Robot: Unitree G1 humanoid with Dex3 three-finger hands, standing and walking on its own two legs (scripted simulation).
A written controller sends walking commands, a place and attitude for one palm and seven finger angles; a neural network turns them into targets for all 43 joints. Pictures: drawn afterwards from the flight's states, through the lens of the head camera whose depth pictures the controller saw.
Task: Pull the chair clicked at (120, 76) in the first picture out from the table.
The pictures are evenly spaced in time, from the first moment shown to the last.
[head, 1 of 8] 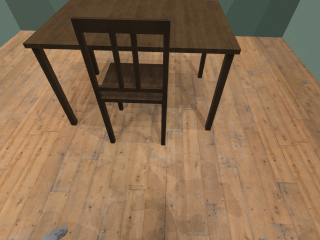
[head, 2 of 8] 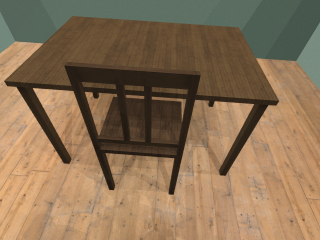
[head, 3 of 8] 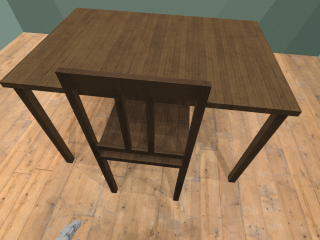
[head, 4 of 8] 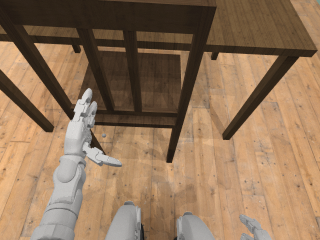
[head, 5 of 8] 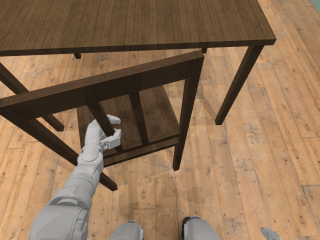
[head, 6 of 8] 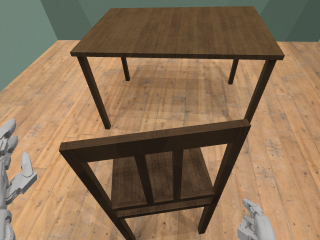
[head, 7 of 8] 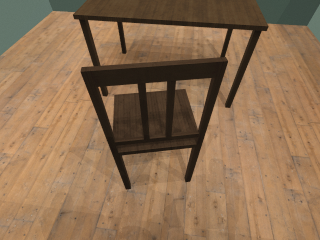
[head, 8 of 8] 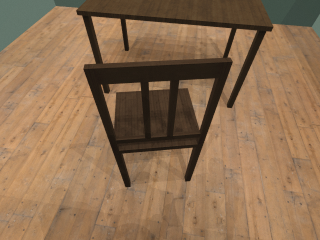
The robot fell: no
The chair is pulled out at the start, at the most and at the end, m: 0.00 0.61 0.61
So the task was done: yes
